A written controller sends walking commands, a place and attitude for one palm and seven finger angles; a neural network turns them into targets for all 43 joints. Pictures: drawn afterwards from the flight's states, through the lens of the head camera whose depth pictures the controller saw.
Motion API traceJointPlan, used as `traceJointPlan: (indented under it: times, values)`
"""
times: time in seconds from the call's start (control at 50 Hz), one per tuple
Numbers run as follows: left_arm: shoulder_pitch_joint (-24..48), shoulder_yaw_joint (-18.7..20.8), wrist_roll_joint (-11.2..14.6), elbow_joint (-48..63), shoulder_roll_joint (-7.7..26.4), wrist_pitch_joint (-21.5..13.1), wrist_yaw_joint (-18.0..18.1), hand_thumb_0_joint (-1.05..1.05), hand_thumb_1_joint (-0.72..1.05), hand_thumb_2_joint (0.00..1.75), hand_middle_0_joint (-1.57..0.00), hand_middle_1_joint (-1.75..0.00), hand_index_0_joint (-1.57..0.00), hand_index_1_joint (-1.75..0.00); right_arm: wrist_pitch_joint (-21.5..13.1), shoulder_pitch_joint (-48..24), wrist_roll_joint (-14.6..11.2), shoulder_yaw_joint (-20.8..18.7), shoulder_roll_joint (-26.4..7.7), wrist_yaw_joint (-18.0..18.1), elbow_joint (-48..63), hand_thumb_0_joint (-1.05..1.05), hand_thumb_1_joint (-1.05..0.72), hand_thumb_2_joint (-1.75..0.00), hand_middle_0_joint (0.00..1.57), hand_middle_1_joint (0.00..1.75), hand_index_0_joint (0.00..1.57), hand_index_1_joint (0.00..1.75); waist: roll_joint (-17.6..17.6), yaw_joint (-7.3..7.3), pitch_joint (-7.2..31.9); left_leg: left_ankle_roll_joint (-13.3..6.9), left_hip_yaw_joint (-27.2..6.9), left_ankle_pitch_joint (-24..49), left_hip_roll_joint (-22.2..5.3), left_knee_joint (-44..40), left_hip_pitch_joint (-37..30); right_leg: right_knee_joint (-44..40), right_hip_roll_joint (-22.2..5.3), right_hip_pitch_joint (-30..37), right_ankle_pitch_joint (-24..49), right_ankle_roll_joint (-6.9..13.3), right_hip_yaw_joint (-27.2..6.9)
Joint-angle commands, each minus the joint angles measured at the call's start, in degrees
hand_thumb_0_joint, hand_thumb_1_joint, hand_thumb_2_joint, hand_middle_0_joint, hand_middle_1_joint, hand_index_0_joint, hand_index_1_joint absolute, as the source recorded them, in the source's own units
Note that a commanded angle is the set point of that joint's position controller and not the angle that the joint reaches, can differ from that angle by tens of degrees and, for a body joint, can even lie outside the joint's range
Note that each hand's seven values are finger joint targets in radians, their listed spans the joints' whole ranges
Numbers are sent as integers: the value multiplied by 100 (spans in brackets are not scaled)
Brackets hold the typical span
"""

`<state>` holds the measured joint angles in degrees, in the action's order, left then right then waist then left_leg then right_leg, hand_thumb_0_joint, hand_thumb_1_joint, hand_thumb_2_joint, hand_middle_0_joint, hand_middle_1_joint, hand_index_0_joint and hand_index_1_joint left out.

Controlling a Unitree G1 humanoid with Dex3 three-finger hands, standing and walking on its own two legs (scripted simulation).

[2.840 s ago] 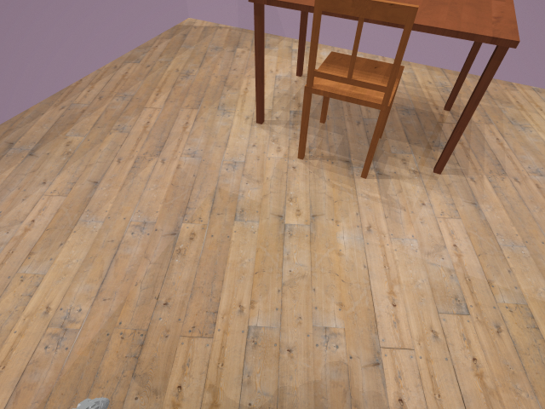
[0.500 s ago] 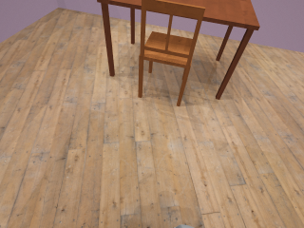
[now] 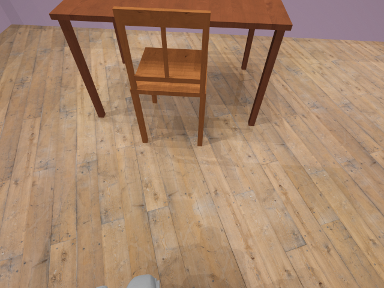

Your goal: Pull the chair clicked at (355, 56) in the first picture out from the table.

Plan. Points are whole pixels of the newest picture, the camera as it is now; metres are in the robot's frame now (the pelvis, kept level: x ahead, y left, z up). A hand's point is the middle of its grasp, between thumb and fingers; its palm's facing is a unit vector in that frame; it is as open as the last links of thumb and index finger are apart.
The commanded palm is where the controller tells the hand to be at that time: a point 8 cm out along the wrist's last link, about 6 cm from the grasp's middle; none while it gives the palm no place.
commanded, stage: walk to a spot facing it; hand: left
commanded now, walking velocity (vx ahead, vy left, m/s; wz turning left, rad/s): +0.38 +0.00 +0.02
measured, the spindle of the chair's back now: (165, 53) +1.07 +0.14 -0.11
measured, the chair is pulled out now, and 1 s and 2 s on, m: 0.00 0.00 0.00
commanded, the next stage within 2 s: take the last steps up to it in 0.48 s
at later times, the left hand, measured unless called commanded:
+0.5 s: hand (103, 242) +0.25 +0.24 -0.17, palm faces -0.02 -0.99 -0.13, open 7.4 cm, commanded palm none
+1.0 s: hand (141, 163) +0.50 +0.17 -0.16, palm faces -0.13 -0.97 -0.20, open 7.2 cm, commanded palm none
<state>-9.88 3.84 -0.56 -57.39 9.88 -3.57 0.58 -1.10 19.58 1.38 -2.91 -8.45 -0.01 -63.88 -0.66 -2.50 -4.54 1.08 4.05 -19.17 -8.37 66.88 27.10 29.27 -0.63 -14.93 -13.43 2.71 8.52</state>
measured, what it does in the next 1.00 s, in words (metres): walks ahead: left foot, then right foot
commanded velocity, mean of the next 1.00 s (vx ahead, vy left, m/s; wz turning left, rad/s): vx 0.28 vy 0.00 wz -0.13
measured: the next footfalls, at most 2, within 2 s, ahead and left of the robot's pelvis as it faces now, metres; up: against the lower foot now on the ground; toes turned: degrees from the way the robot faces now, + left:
left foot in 0.22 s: +0.23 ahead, +0.15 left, +0.00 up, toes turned +10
right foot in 0.74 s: +0.43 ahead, -0.10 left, +0.00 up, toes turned -20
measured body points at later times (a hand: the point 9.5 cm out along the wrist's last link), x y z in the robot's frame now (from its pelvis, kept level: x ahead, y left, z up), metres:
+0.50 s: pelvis +0.22 +0.07 +0.01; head +0.24 +0.09 +0.46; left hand +0.25 +0.29 -0.16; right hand +0.20 -0.16 -0.13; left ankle +0.19 +0.15 -0.73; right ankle +0.24 -0.08 -0.64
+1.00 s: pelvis +0.40 +0.00 +0.01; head +0.41 +0.00 +0.46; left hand +0.50 +0.23 -0.14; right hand +0.38 -0.23 -0.15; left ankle +0.45 +0.14 -0.69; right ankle +0.39 -0.09 -0.73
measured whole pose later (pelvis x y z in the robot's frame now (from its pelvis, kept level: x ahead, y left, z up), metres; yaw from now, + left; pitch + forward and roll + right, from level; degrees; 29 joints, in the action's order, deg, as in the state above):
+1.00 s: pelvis +0.40 +0.00 +0.01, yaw -9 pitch +0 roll -1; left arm -11.4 3.0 -1.2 -59.0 10.0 -2.7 0.4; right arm -0.6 14.3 1.5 -3.3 -9.3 0.0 -60.0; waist -0.9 -1.5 -1.2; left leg 1.2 4.8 -17.8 -7.9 53.0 27.8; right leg 25.1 -1.2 -12.2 -12.6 2.7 11.2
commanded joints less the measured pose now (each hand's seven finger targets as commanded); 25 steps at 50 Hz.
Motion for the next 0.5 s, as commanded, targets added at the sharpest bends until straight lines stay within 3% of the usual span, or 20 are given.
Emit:
traceJointPlan:
  times: [0.0, 0.1, 0.12, 0.14, 0.16, 0.18, 0.2, 0.22, 0.24, 0.26, 0.28, 0.32, 0.34, 0.4, 0.48]
  values:
    - [-458, 47, -95, -1, 690, -79, -19, 0, 90, 90, -20, -30, -20, -30, -18, 236, 24, -44, -166, -81, 397, 0, -90, -90, 20, 30, 20, 30, 724, 20, 121, 122, 80, 543, -191, -1072, 123, -1892, -1364, -253, 62, 633, -973]
    - [-777, 62, -101, -165, 920, -68, -58, 0, 90, 90, -20, -30, -20, -30, -168, -593, -3, -46, -280, -189, 744, 0, -90, -90, 20, 30, 20, 30, 802, 267, 31, 39, 268, 653, 21, -2564, -175, -1709, -1409, 158, -312, 570, -1076]
    - [-774, 74, -100, -180, 964, -56, -55, 0, 90, 90, -20, -30, -20, -30, -198, -600, -9, -55, -341, -188, 779, 0, -90, -90, 20, 30, 20, 30, 788, 228, 20, 11, 296, 604, 55, -2808, -331, -1591, -1441, 260, -301, 548, -1109]
    - [-820, 83, -103, -204, 973, -38, -61, 0, 90, 90, -20, -30, -20, -30, -217, -546, -12, -75, -409, -178, 752, 0, -90, -90, 20, 30, 20, 30, 514, 185, 3, 2, 419, 634, 129, -3041, -705, -1444, -1438, 142, -373, 509, -1112]
    - [-763, 91, -86, -202, 981, -15, -59, 0, 90, 90, -20, -30, -20, -30, -252, -250, -2, -91, -497, -156, 668, 0, -90, -90, 20, 30, 20, 30, 310, -11, 19, -6, 507, 709, 222, -3414, -1367, -1048, -1311, -127, -319, 419, -964]
    - [-787, 71, -68, -177, 855, 9, -80, 0, 90, 90, -20, -30, -20, -30, -284, 297, 21, -141, -727, -109, 493, 0, -90, -90, 20, 30, 20, 30, -143, -230, 234, -73, 423, 479, 260, -3740, -2278, -122, -965, -463, 24, 276, -698]
    - [-890, 31, -29, -68, 541, 22, -122, 0, 90, 90, -20, -30, -20, -30, -323, 992, 100, -273, -1316, -39, 326, 0, -90, -90, 20, 30, 20, 30, -1379, -482, 545, -469, -1187, -267, -840, -4513, -3162, 1612, -327, -1320, -444, -24, -202]
    - [-756, -18, -28, 130, 406, 12, -143, 0, 90, 90, -20, -30, -20, -30, -285, 1493, 101, -340, -1756, -4, 247, 0, -90, -90, 20, 30, 20, 30, -2319, -565, 718, -904, -2826, -754, -1897, -5488, -3365, 3293, 150, -2102, -2022, -158, -133]
    - [-539, 8, -77, 158, 581, 36, -96, 0, 90, 90, -20, -30, -20, -30, -255, 1321, 65, -277, -1600, 76, 232, 0, -90, -90, 20, 30, 20, 30, -1934, -530, 655, -981, -3109, -1158, -2021, -5634, -3088, 4216, -113, -2388, -1791, -64, -765]
    - [-360, 35, -72, 114, 553, 33, -128, 0, 90, 90, -20, -30, -20, -30, -255, 813, 43, -210, -1326, 91, 363, 0, -90, -90, 20, 30, 20, 30, -1137, -362, 273, -986, -2626, -1234, -1914, -5642, -2618, 4576, -367, -2631, -1220, -44, -868]
    - [-397, 33, -93, 25, 482, 49, -182, 0, 90, 90, -20, -30, -20, -30, -300, 447, 42, -123, -1076, 92, 493, 0, -90, -90, 20, 30, 20, 30, -604, -177, 19, -825, -1928, -877, -1642, -5654, -2235, 4520, -535, -2524, -731, -68, -901]
    - [-735, 30, -127, -149, 266, 153, -202, 0, 90, 90, -20, -30, -20, -30, -394, 157, 32, -22, -759, 121, 516, 0, -90, -90, 20, 30, 20, 30, -536, 127, 38, -551, -735, 495, -1207, -5585, -1849, 4257, -594, -2032, -211, -167, -872]
    - [-917, 24, -111, -219, 225, 210, -189, 0, 90, 90, -20, -30, -20, -30, -427, 77, -2, -12, -683, 139, 505, 0, -90, -90, 20, 30, 20, 30, -570, 247, 114, -508, -360, 1062, -1124, -5547, -1852, 4162, -601, -1943, -65, -216, -866]
    - [-831, 44, -129, -137, 143, 334, -181, 0, 90, 90, -20, -30, -20, -30, -457, 218, -27, -31, -629, 168, 432, 0, -90, -90, 20, 30, 20, 30, -458, 295, 125, -595, 254, 2369, -1082, -5479, -2169, 3913, -633, -2203, 155, -354, -726]
    - [-169, 61, -129, 190, 110, 391, -248, 0, 90, 90, -20, -30, -20, -30, -418, 409, -30, -61, -680, 175, 350, 0, -90, -90, 20, 30, 20, 30, -485, 187, -136, -677, 666, 2730, -1102, -5457, -2396, 2919, -708, -2444, 363, -435, -456]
